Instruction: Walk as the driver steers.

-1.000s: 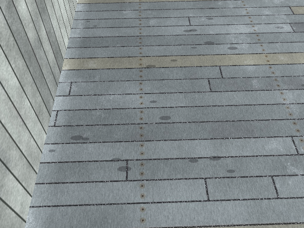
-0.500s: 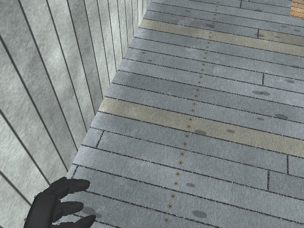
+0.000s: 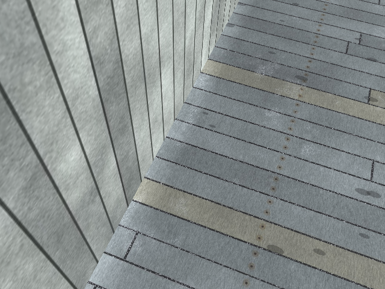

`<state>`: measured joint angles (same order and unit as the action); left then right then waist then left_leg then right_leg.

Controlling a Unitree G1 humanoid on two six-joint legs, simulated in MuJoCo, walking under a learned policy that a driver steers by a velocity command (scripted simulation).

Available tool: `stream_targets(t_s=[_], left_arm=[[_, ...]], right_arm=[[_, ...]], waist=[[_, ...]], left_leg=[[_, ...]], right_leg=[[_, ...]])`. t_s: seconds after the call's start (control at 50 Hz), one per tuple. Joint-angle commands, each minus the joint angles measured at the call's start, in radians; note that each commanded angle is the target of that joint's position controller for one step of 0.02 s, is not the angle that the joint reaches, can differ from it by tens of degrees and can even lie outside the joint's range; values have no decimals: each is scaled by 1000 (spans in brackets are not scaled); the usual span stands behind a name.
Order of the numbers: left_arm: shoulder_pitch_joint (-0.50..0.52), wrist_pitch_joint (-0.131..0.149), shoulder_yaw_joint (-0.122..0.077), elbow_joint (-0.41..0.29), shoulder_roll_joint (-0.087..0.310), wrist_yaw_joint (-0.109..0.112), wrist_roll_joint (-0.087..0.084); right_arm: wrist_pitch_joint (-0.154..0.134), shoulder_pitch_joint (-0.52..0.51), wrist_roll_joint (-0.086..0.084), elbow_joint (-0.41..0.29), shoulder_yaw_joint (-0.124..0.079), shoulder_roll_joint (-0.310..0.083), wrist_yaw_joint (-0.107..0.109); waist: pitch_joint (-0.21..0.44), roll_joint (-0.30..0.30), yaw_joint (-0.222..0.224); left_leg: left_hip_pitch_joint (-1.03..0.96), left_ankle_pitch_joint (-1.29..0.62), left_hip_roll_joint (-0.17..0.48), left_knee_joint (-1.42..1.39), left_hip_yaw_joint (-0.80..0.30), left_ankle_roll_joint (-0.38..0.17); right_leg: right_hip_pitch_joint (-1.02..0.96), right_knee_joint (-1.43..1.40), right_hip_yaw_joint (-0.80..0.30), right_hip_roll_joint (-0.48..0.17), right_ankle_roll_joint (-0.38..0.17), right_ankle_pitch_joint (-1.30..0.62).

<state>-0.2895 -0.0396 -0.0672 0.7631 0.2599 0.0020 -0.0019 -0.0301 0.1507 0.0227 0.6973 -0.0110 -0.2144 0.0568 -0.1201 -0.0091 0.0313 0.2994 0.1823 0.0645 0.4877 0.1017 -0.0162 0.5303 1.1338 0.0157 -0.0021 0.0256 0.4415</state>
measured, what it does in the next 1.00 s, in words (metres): walks ahead: right foot, then left foot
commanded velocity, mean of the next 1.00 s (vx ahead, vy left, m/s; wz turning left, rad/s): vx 0.04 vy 0.00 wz -0.32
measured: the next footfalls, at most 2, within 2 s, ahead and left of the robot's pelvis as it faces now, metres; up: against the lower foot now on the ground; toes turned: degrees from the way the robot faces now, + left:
right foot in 0.18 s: +0.14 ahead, -0.15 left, +0.00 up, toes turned -10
left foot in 0.66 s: +0.18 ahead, +0.01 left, +0.00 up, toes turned -33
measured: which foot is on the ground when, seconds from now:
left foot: down 0.00-0.16, up 0.18-0.64, down 0.66-1.00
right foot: up 0.00-0.16, down 0.18-0.66, up 0.68-1.00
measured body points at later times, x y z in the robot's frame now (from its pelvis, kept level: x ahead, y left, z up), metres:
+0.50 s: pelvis +0.07 -0.06 +0.00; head +0.10 -0.10 +0.45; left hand +0.30 +0.16 -0.09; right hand +0.09 -0.37 -0.12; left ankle +0.16 +0.07 -0.69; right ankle +0.10 -0.14 -0.74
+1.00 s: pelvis +0.08 -0.06 +0.01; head +0.13 -0.06 +0.45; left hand +0.32 +0.16 -0.10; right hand +0.06 -0.37 -0.10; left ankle +0.15 +0.03 -0.74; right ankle +0.02 -0.16 -0.71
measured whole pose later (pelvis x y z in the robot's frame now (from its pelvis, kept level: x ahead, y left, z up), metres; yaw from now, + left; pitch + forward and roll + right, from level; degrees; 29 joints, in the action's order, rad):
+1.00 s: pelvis +0.08 -0.06 +0.01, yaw -14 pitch +3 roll -2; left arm -0.11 -0.01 -0.05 0.69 0.31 0.03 0.01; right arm 0.05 0.28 0.01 0.78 -0.11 -0.30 0.00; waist -0.06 0.00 -0.04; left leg 0.29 0.13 -0.11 0.40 -0.33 0.00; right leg 0.29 0.64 -0.12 0.13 0.01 0.42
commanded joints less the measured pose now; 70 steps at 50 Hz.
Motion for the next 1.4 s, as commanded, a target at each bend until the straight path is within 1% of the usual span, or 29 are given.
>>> stream_targets(t_s=[0.02, 0.1, 0.14, 0.16, 0.18, 0.2, 0.22, 0.24, 0.28, 0.34, 0.46, 0.6, 0.64, 0.66, 0.68, 0.7, 0.76, 0.84, 0.9, 0.92, 1.02, 1.04, 1.06, 1.08, 1.1, 1.14, 1.28, 1.36, 1.4], left_arm=[[-80, -19, -28, -84, 40, -31, -2], [13, -22, -24, -154, 46, -58, 17], [-35, -14, -30, -159, 60, -49, 45], [-97, 5, -44, -133, 96, -47, 51], [-104, 27, -60, -158, 208, -22, 58], [-93, 34, -85, -209, 321, -14, 40], [-89, 23, -98, -210, 314, -9, 27], [-46, 12, -84, -199, 263, -6, 17], [65, 1, -58, -231, 187, -3, 13], [20, 1, -69, -206, 220, -12, 19], [10, -27, -76, -178, 228, -9, 16], [46, -13, -38, -147, 163, -11, 21], [52, -9, -1, -123, 90, 7, 7], [-1, -4, 10, -108, 61, 13, 14], [-6, -5, 3, -117, 90, 14, 11], [51, -7, -3, -111, 129, 21, 21], [81, 9, -14, -97, 162, 26, 16], [145, 22, -6, -114, 131, 39, 8], [163, 33, 2, -114, 110, 41, 2], [185, 47, 11, -139, 74, 34, 23], [67, 50, 0, -121, 114, 45, 6], [27, 54, -11, -106, 164, 57, 10], [63, 52, -27, -122, 242, 68, 15], [172, 41, -29, -178, 303, 64, 35], [175, 35, -15, -163, 236, 54, 46], [231, 47, 23, -174, 134, 47, 51], [39, 57, 16, -106, 154, 34, 29], [89, 74, 46, -77, 99, 13, 26], [75, 69, 29, -47, 155, -1, 16]], right_arm=[[-14, -63, 8, -70, -33, -123, 7], [-23, -29, -11, -41, -63, -177, -8], [-12, -25, -30, -33, -67, -173, -28], [3, -6, -14, -16, -72, -177, -35], [29, 48, 10, -30, -62, -125, -40], [56, 100, 12, -72, -48, -102, -23], [62, 57, 8, -67, -48, -133, -14], [64, 19, 2, -68, -53, -150, -11], [61, 12, 7, -33, -65, -183, -10], [69, 24, 13, -33, -63, -161, -36], [58, -32, 2, -51, -55, -152, -41], [35, 80, -29, 2, -59, -158, -30], [29, 116, -21, 36, -38, -100, -33], [24, 59, -3, 30, -37, -134, -30], [24, -40, 6, 2, -44, -202, -34], [25, -48, 2, 3, -49, -195, -49], [34, 45, -28, 26, -82, -264, -60], [35, 138, -31, 42, -107, -264, -60], [46, 144, -37, 40, -121, -257, -59], [57, 183, -11, 51, -125, -233, -52], [80, 46, -12, -11, -150, -244, -62], [79, 27, -23, -37, -143, -219, -61], [78, 123, -24, -32, -126, -143, -57], [74, 160, -18, -37, -124, -143, -47], [78, 110, 0, -29, -139, -232, -42], [91, 127, 9, -10, -145, -231, -56], [114, 33, -9, -46, -93, -158, -94], [117, 7, -19, -22, -48, -84, -68], [112, -7, -19, -17, -51, -109, -47]], waist=[[174, 216, 18], [206, 176, -8], [198, 115, 33], [207, 28, 74], [134, -307, 58], [236, -331, 21], [256, -230, 47], [172, -171, 18], [142, -157, -19], [205, -40, -21], [182, -83, -3], [233, -148, -21], [237, -77, -53], [203, 49, 0], [134, 165, 54], [105, 182, 27], [61, 173, -17], [109, 162, -66], [156, 156, -66], [159, 153, -60], [208, 190, 16], [213, 174, 31], [230, -23, -24], [198, -173, -36], [140, -96, -29], [106, -68, -68], [150, -130, 1], [164, -143, -19], [136, -182, -18]], left_leg=[[-45, -534, 226, -149, -15, -145], [-62, -380, 273, -87, 23, -101], [10, -205, 274, 29, 45, -43], [69, -79, 201, 207, 91, 3], [264, 424, 71, 512, 145, 68], [351, 584, -52, 692, -37, 91], [354, 481, -34, 754, -145, 83], [378, 350, -16, 732, -168, 67], [319, 196, 9, 638, -171, 58], [272, 208, -55, 580, -160, 60], [237, 203, -109, 392, -209, 58], [-28, 157, -96, 158, -159, -4], [-225, -25, -61, -129, -186, -33], [-222, 19, 40, -221, -370, -53], [-79, -28, 166, -269, -529, -119], [21, 21, 174, -281, -578, -158], [-25, -38, 106, -240, -579, -134], [-218, -276, 106, -173, -651, -185], [-269, -318, 54, -133, -634, -175], [-247, -307, 67, -169, -663, -167], [-82, -111, -37, -137, -655, -58], [46, 15, -83, -96, -612, 4], [201, 291, -182, 88, -481, 53], [329, 406, -248, 300, -283, 81], [316, 345, -137, 441, -251, 86], [255, 248, -128, 605, -230, 73], [285, 224, -139, 537, -183, 94], [22, 239, -115, 190, -171, 80], [-43, 175, -134, 45, -97, 72]], right_leg=[[-133, -213, -13, -49, -11, -132], [-243, -429, 41, -26, -50, -233], [-354, -518, 57, 3, -89, -276], [-452, -597, -13, 10, -114, -279], [-460, -751, -364, -209, -169, -585], [-478, -799, -686, -377, -332, -766], [-457, -848, -657, -329, -351, -537], [-410, -836, -558, -260, -311, -386], [-347, -824, -431, -149, -219, -347], [-374, -771, -439, -132, -214, -559], [-347, -826, -545, -78, -236, -305], [-311, -783, -518, -82, -196, -475], [-247, -767, -478, -63, -142, -395], [-221, -675, -392, -1, -94, -231], [-231, -647, -236, 119, -61, -137], [-289, -624, -182, 100, -62, -134], [-241, -549, -110, 124, -60, -161], [-58, -352, -109, 119, -42, 18], [-53, -382, -119, 118, -25, 28], [-76, -399, -115, 159, -11, 36], [-365, -761, -107, 155, -15, -133], [-515, -885, -132, 80, -26, -185], [-639, -955, -334, -153, -67, -68], [-542, -964, -563, -386, -175, -44], [-431, -944, -497, -383, -228, -201], [-363, -867, -262, -239, -183, -486], [-576, -717, -145, -206, -211, -1016], [-477, -730, -164, -179, -198, -916], [-454, -691, -219, -144, -191, -951]])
